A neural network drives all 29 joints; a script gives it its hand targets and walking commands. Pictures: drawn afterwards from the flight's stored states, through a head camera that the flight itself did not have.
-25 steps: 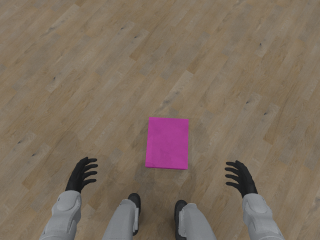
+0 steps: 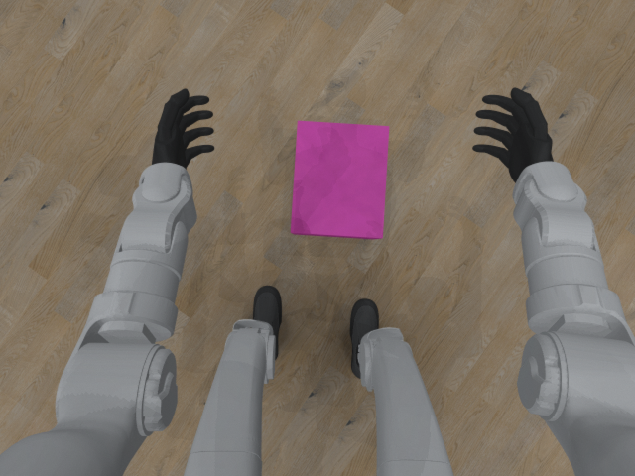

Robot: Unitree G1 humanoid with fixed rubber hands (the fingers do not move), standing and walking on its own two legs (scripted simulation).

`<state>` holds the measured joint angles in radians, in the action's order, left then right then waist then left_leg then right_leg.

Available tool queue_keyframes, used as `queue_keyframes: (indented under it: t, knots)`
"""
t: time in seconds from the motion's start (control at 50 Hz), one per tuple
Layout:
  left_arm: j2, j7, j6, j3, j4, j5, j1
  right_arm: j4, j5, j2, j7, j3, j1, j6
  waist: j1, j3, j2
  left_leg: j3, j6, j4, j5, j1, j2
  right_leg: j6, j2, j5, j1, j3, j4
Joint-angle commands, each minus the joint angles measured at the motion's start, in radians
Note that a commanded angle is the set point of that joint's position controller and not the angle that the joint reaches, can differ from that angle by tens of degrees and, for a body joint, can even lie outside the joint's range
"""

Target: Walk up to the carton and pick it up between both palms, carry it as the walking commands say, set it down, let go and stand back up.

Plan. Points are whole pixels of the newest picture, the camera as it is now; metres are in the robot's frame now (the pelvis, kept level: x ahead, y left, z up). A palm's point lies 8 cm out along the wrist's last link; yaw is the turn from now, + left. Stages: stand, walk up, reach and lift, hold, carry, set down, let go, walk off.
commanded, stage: reach and lift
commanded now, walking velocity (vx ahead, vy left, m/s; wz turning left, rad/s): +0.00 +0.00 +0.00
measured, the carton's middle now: (338, 184) +0.50 -0.02 -0.61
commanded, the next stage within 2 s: none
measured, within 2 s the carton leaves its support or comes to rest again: neither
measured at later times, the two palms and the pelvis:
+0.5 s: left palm (191, 143) +0.48 +0.20 -0.19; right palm (481, 148) +0.49 -0.20 -0.20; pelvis +0.02 +0.00 -0.03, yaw +1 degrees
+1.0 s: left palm (246, 167) +0.48 +0.15 -0.35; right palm (439, 160) +0.51 -0.19 -0.35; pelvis -0.04 -0.01 -0.17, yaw +2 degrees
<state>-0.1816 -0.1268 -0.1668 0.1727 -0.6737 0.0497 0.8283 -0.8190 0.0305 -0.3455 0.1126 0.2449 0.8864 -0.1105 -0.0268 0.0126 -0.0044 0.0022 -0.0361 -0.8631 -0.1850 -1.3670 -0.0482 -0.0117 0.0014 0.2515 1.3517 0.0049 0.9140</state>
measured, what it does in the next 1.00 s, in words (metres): lowers itself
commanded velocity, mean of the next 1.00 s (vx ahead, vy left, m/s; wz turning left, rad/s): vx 0.00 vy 0.00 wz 0.00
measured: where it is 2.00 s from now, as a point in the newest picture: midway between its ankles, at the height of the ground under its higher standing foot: (315, 346)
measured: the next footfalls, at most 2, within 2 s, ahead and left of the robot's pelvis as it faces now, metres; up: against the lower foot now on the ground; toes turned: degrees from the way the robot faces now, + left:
none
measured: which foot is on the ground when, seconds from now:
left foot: down 0.00-1.00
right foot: down 0.00-1.00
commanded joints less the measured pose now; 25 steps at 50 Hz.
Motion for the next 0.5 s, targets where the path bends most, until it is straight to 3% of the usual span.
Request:
queue_keyframes:
  t: [0.0,0.04,0.06,0.08,0.1,0.14,0.18,0.22,0.24,0.26,0.3,0.36,0.42,0.44,0.48]
  knots:
    - [-0.008,-0.011,0.043,0.13,0.093,-0.047,0.286,0.071,-0.031,-0.171,-0.008,0.038,0.377,0.039,-0.018,-1.076,-0.005,0.029,-0.01,-0.095,0.133,0.622,0.109,0.03,0.069,-0.122,-0.375,0.024,0.014]
    - [-0.009,0.001,0.066,0.152,0.097,-0.05,0.292,0.12,-0.029,-0.127,-0.02,0.019,0.392,0.051,-0.027,-1.138,-0.04,0.036,0.003,-0.12,0.237,0.55,0.115,0.037,0.063,-0.289,-0.469,0.002,0.04]
    - [0.005,0.01,0.078,0.145,0.132,-0.037,0.294,0.197,-0.031,-0.125,-0.026,0.017,0.407,0.063,-0.007,-1.247,-0.058,0.031,0.01,-0.131,0.306,0.559,0.117,0.037,0.059,-0.406,-0.561,-0.011,0.052]
    - [0.008,0.016,0.088,0.152,0.146,-0.041,0.271,0.24,-0.018,-0.099,-0.033,-0.003,0.409,0.071,-0.03,-1.316,-0.067,0.037,0.015,-0.13,0.355,0.538,0.12,0.037,0.053,-0.498,-0.644,-0.03,0.059]
    - [-0.003,0.024,0.095,0.167,0.122,-0.042,0.249,0.237,-0.019,-0.069,-0.04,-0.019,0.387,0.074,-0.033,-1.31,-0.097,0.038,0.022,-0.13,0.39,0.469,0.123,0.043,0.049,-0.588,-0.69,-0.038,0.072]
    - [0.022,0.04,0.11,0.176,0.113,-0.049,0.216,0.242,-0.029,-0.046,-0.053,-0.008,0.361,0.084,-0.03,-1.319,-0.09,0.034,0.023,-0.124,0.442,0.409,0.123,0.044,0.041,-0.703,-0.732,-0.064,0.076]
    - [0.025,0.052,0.122,0.217,0.07,-0.078,0.195,0.216,-0.054,-0.041,-0.057,0.024,0.34,0.091,-0.033,-1.25,-0.075,0.03,0.019,-0.128,0.439,0.34,0.124,0.05,0.035,-0.718,-0.672,-0.074,0.081]
    - [0.065,0.065,0.137,0.22,0.051,-0.089,0.173,0.171,-0.095,-0.045,-0.059,0.065,0.289,0.101,0.011,-1.199,-0.064,0.015,0.012,-0.132,0.467,0.296,0.122,0.047,0.038,-0.763,-0.616,-0.07,0.089]
    - [0.081,0.071,0.142,0.231,0.014,-0.103,0.151,0.147,-0.1,-0.027,-0.057,0.073,0.281,0.107,-0.003,-1.154,-0.048,0.011,0.009,-0.133,0.468,0.267,0.119,0.046,0.035,-0.761,-0.568,-0.072,0.095]
    - [0.092,0.076,0.149,0.236,-0.009,-0.11,0.142,0.111,-0.128,-0.026,-0.058,0.089,0.258,0.113,0.019,-1.11,-0.064,0.005,0.007,-0.141,0.457,0.223,0.118,0.049,0.037,-0.764,-0.523,-0.068,0.103]
    - [0.117,0.082,0.159,0.242,-0.03,-0.13,0.14,0.05,-0.146,-0.006,-0.053,0.123,0.222,0.116,0.018,-1.048,-0.016,-0.008,-0.004,-0.152,0.485,0.221,0.106,0.048,0.041,-0.707,-0.381,-0.063,0.11]
    - [0.103,0.078,0.168,0.237,0.052,-0.127,0.214,0.087,-0.142,-0.018,-0.049,0.124,0.268,0.124,0.016,-1.136,0.008,-0.017,-0.013,-0.211,0.526,0.28,0.091,0.042,0.045,-0.655,-0.274,-0.046,0.147]
    - [0.065,0.062,0.163,0.229,0.114,-0.115,0.25,0.151,-0.103,-0.014,-0.048,0.09,0.316,0.125,-0.012,-1.264,0.017,-0.019,-0.005,-0.269,0.592,0.371,0.084,0.041,0.055,-0.64,-0.204,-0.037,0.193]
    - [0.068,0.059,0.158,0.225,0.089,-0.107,0.253,0.13,-0.109,-0.031,-0.048,0.096,0.328,0.123,0.0,-1.235,0.013,-0.013,-0.005,-0.288,0.539,0.318,0.084,0.04,0.055,-0.599,-0.164,-0.029,0.214]
    - [0.056,0.051,0.153,0.205,0.142,-0.091,0.289,0.196,-0.08,-0.04,-0.052,0.078,0.38,0.123,0.003,-1.306,0.014,-0.008,-0.003,-0.333,0.554,0.334,0.084,0.04,0.058,-0.589,-0.136,-0.024,0.249]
